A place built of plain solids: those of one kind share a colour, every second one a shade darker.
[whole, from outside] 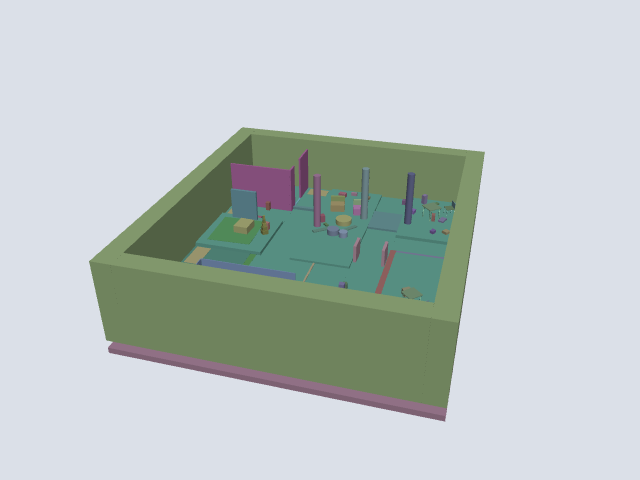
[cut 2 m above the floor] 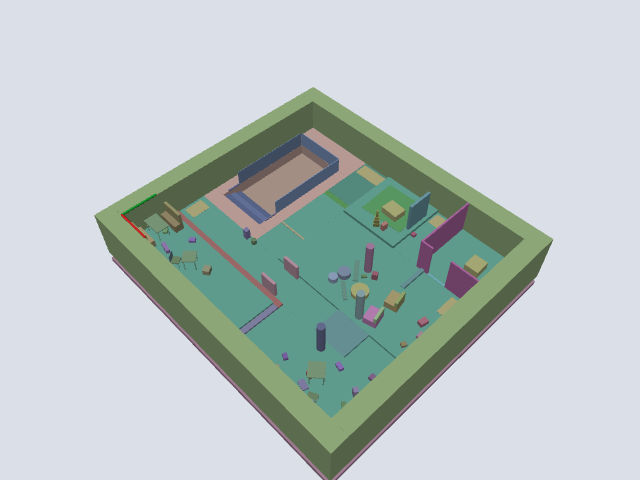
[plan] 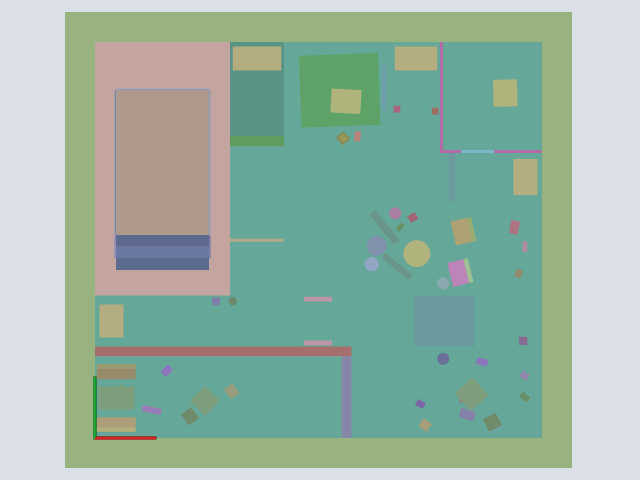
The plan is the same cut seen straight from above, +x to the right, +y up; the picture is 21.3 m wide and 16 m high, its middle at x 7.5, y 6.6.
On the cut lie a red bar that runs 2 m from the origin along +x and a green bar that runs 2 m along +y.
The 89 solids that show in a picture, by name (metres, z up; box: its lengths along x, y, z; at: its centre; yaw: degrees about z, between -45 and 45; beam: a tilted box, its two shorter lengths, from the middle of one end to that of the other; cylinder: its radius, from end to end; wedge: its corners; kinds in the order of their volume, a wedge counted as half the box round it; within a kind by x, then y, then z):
{
 "wall_1": {"box": [1.0, 13.2, 4.2], "at": [-0.5, 6.6, 1.1]},
 "wall_2": {"box": [16.9, 1.0, 4.2], "at": [7.45, -0.5, 1.1]},
 "wall_3": {"box": [16.9, 1.0, 4.2], "at": [7.45, 13.7, 1.1]},
 "wall_4": {"box": [1.0, 13.2, 4.2], "at": [15.4, 6.6, 1.1]},
 "floor_1": {"box": [8.23, 2.73, 1.2], "at": [4.12, 1.36, -0.4]},
 "floor_2": {"box": [1.8, 4.97, 1.0], "at": [5.4, 7.24, -0.5]},
 "floor_3": {"box": [1.8, 3.14, 1.0], "at": [5.4, 11.63, -0.5]},
 "floor_4": {"box": [14.9, 1.7, 1.0], "at": [7.45, 3.9, -0.5]},
 "floor_5": {"box": [3.6, 3.7, 1.18], "at": [8.1, 11.35, -0.41]},
 "floor_6": {"box": [1.5, 3.05, 1.0], "at": [9.3, 1.52, -0.5]},
 "floor_7": {"box": [8.6, 3.15, 1.12], "at": [10.6, 6.33, -0.44]},
 "floor_8": {"box": [8.6, 1.6, 1.0], "at": [10.6, 8.7, -0.5]},
 "floor_9": {"box": [1.6, 3.7, 1.0], "at": [10.7, 11.35, -0.5]},
 "floor_10": {"box": [4.85, 3.05, 1.18], "at": [12.47, 1.52, -0.41]},
 "floor_11": {"box": [3.4, 3.7, 1.0], "at": [13.2, 11.35, -0.5]},
 "floor_base_1": {"box": [16.9, 15.2, 0.3], "at": [7.45, 6.6, -1.57]},
 "floor_rim_1": {"box": [0.7, 6.0, 1.0], "at": [0.35, 8.6, -0.5]},
 "floor_rim_2": {"box": [4.5, 0.85, 1.0], "at": [2.25, 5.17, -0.5]},
 "floor_rim_3": {"box": [4.5, 1.6, 1.0], "at": [2.25, 12.4, -0.5]},
 "floor_rim_4": {"box": [0.7, 6.0, 1.0], "at": [4.15, 8.6, -0.5]},
 "floor_pit_1": {"box": [3.1, 4.83, 0.34], "at": [2.25, 9.18, -0.83]},
 "step_terN_tread_1": {"box": [8.55, 0.32, 1.1], "at": [4.28, 2.89, -0.45]},
 "step_down_1": {"box": [3.1, 0.39, 0.83], "at": [2.25, 5.79, -0.58]},
 "step_down_2": {"box": [3.1, 0.39, 0.67], "at": [2.25, 6.18, -0.67]},
 "step_down_3": {"box": [3.1, 0.39, 0.51], "at": [2.25, 6.57, -0.75]},
 "part_1": {"box": [0.1, 3.6, 2.65], "at": [11.55, 11.4, 1.27]},
 "part_2": {"box": [0.71, 0.1, 2.65], "at": [11.86, 9.55, 1.27]},
 "part_3": {"box": [1.59, 0.1, 2.65], "at": [14.11, 9.55, 1.27]},
 "step_terE_tread_1": {"box": [0.32, 2.73, 1.1], "at": [8.39, 1.36, -0.45]},
 "low_1": {"box": [1.0, 0.8, 0.4], "at": [8.37, 11.22, 0.39], "yaw": -3.1},
 "low_2": {"cylinder": 0.45, "from": [10.73, 6.14, 0.12], "to": [10.73, 6.14, 0.4]},
 "low_3": {"box": [0.8, 0.9, 0.43], "at": [13.68, 11.5, 0.21], "yaw": 1.6},
 "step_hump_1": {"box": [2.0, 1.7, 0.17], "at": [11.65, 3.9, 0.04]},
 "step_hump_2": {"box": [0.22, 1.6, 0.2], "at": [11.91, 8.7, 0.05]},
 "bench_seat_1": {"box": [1.3, 0.5, 0.46], "at": [0.71, 0.45, 0.43]},
 "bench_seat_2": {"box": [1.3, 0.5, 0.46], "at": [0.71, 2.21, 0.43]},
 "floor_gap_cover_1": {"box": [1.8, 0.34, 0.8], "at": [5.4, 9.89, -0.4]},
 "rail_1": {"box": [0.04, 4.83, 0.92], "at": [0.68, 9.19, 0.46]},
 "rail_2": {"box": [3.08, 0.04, 0.92], "at": [2.25, 11.62, 0.46]},
 "rail_3": {"box": [0.04, 4.83, 0.92], "at": [3.82, 9.19, 0.46]},
 "low_rug_1": {"box": [2.64, 2.4, 0.06], "at": [8.15, 11.59, 0.16], "yaw": 2.0},
 "screenE_1": {"box": [0.15, 1.5, 1.74], "at": [9.63, 11.67, 1.05]},
 "column_a0b_1": {"cylinder": 0.2, "from": [11.61, 5.16, 0.12], "to": [11.61, 5.16, 3.2]},
 "column_anea_1": {"cylinder": 0.2, "from": [10.01, 7.49, 0.12], "to": [10.01, 7.49, 3.2]},
 "column_a0a_1": {"cylinder": 0.2, "from": [11.61, 2.64, 0.18], "to": [11.61, 2.64, 3.2]},
 "neck_1": {"box": [0.95, 0.16, 0.95], "at": [7.43, 3.17, 0.47]},
 "neck_2": {"box": [0.95, 0.16, 0.95], "at": [7.43, 4.63, 0.47]},
 "bench_back_1": {"box": [1.3, 0.16, 0.64], "at": [0.71, 0.28, 0.98]},
 "bench_back_2": {"box": [1.3, 0.16, 0.64], "at": [0.71, 2.38, 0.98]},
 "low_mat_1": {"box": [0.8, 1.1, 0.06], "at": [0.55, 3.9, -0.02]},
 "low_mat_2": {"box": [1.62, 0.8, 0.06], "at": [5.4, 12.65, -0.02]},
 "low_mat_3": {"box": [1.42, 0.8, 0.06], "at": [10.7, 12.65, -0.02]},
 "low_mat_4": {"box": [0.8, 1.2, 0.06], "at": [14.35, 8.7, -0.02]},
 "arm0a_seat_1": {"box": [0.7, 0.82, 0.41], "at": [12.18, 5.51, 0.33], "yaw": 13.9},
 "arm0b_seat_1": {"box": [0.7, 0.82, 0.41], "at": [12.28, 6.89, 0.33], "yaw": 12.2},
 "pouf_1": {"cylinder": 0.24, "from": [9.22, 5.79, 0.12], "to": [9.22, 5.79, 0.42]},
 "pouf_2": {"cylinder": 0.33, "from": [9.39, 6.41, 0.12], "to": [9.39, 6.41, 0.42]},
 "top_1": {"box": [1.2, 0.76, 0.042], "at": [0.71, 1.32, 0.95]},
 "top_2": {"box": [0.7, 0.7, 0.038], "at": [3.66, 1.23, 0.93], "yaw": -44.1},
 "top_3": {"box": [0.8, 0.8, 0.04], "at": [12.55, 1.46, 0.9], "yaw": 42.4},
 "plank_1": {"box": [0.26, 1.3, 0.1], "at": [9.65, 7.02, 0.12], "yaw": 39.2},
 "plank_2": {"box": [1.15, 0.22, 0.1], "at": [10.07, 5.72, 0.12], "yaw": -39.0},
 "carton_1": {"box": [0.36, 0.4, 0.31], "at": [4.55, 1.56, 0.35], "yaw": 36.0},
 "book_pile_1": {"box": [0.35, 0.25, 0.16], "at": [2.4, 2.24, 0.28], "yaw": 44.2},
 "book_pile_2": {"box": [0.3, 0.22, 0.17], "at": [10.85, 1.13, 0.27], "yaw": -26.7},
 "book_pile_3": {"box": [0.38, 0.23, 0.19], "at": [12.9, 2.54, 0.28], "yaw": -13.8},
 "edge_bin_1": {"box": [0.26, 0.26, 0.61], "at": [4.04, 4.56, 0.3]},
 "arm0a_back_1": {"box": [0.15, 0.82, 0.31], "at": [12.45, 5.58, 0.69], "yaw": 13.9},
 "arm0b_back_1": {"box": [0.15, 0.82, 0.31], "at": [12.55, 6.95, 0.69], "yaw": 12.2},
 "bin_1": {"box": [0.27, 0.23, 0.55], "at": [14.32, 2.08, 0.46], "yaw": -32.8},
 "parcel_1": {"box": [0.34, 0.32, 0.2], "at": [11.01, 0.43, 0.23], "yaw": -36.3},
 "parcel_2": {"box": [0.23, 0.27, 0.19], "at": [14.12, 5.49, 0.17], "yaw": -23.8},
 "step_stool_1": {"box": [0.3, 0.44, 0.25], "at": [13.98, 7.02, 0.24], "yaw": -11.7},
 "toolbox_1": {"box": [0.65, 0.21, 0.23], "at": [1.89, 0.93, 0.32], "yaw": -12.3},
 "cable_reel_1": {"box": [0.3, 0.25, 0.4], "at": [10.59, 7.35, 0.32], "yaw": 30.3},
 "backpack_1": {"box": [0.21, 0.33, 0.42], "at": [8.75, 10.06, 0.39], "yaw": -5.5},
 "edge_backpack_1": {"box": [0.23, 0.23, 0.48], "at": [11.34, 10.9, 0.24]},
 "carton_folded_1": {"box": [0.51, 0.32, 0.14], "at": [12.41, 0.78, 0.2], "yaw": -17.9},
 "edge_step_stool_1": {"box": [0.28, 0.28, 0.26], "at": [14.27, 3.24, 0.13]},
 "shoes_1": {"box": [0.16, 0.3, 0.14], "at": [10.18, 7.03, 0.14], "yaw": -42.7},
 "shoes_2": {"box": [0.32, 0.21, 0.16], "at": [14.32, 1.37, 0.21], "yaw": -39.1},
 "chair_seat_1": {"box": [0.44, 0.45, 0.05], "at": [3.16, 0.72, 0.64], "yaw": 37.0},
 "chair_seat_2": {"box": [0.48, 0.5, 0.03], "at": [13.26, 0.51, 0.6], "yaw": 27.2},
 "edge_bucket_1": {"cylinder": 0.14, "from": [4.59, 4.56, 0.0], "to": [4.59, 4.56, 0.27]},
 "low_sill_1": {"box": [1.8, 0.1, 0.09], "at": [5.4, 6.59, -0.01]},
 "low_kerb_1": {"box": [0.06, 0.76, 0.13], "at": [0.67, 6.37, 0.01]},
 "low_kerb_2": {"box": [0.06, 0.76, 0.13], "at": [3.83, 6.37, 0.01]},
 "dumbbell_1": {"box": [0.16, 0.36, 0.19], "at": [14.33, 6.37, 0.21], "yaw": 1.1},
 "low_threshold_1": {"box": [1.1, 0.1, 0.06], "at": [12.76, 9.55, -0.02]}
}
